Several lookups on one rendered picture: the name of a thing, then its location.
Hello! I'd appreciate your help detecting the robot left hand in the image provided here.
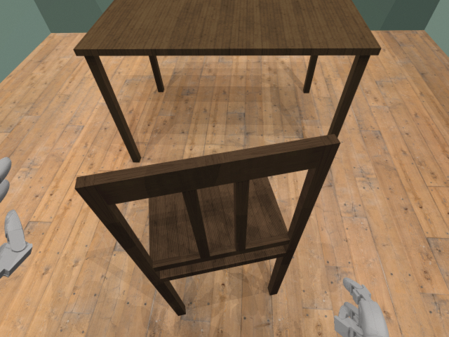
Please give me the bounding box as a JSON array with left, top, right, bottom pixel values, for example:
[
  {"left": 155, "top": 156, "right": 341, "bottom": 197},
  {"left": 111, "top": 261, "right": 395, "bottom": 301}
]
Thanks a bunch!
[{"left": 0, "top": 157, "right": 33, "bottom": 279}]

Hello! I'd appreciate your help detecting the robot right hand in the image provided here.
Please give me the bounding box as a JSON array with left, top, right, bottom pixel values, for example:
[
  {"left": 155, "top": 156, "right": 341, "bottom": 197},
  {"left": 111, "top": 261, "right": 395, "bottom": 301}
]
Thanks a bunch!
[{"left": 334, "top": 277, "right": 389, "bottom": 337}]

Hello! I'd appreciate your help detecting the chair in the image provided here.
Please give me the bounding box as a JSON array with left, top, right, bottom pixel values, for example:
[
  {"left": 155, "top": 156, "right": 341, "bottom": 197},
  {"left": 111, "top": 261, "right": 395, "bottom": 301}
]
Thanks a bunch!
[{"left": 75, "top": 134, "right": 340, "bottom": 316}]

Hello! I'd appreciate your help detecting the table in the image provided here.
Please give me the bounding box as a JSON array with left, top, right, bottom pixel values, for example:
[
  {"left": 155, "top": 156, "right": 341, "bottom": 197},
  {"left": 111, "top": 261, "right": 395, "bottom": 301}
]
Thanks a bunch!
[{"left": 73, "top": 0, "right": 381, "bottom": 163}]

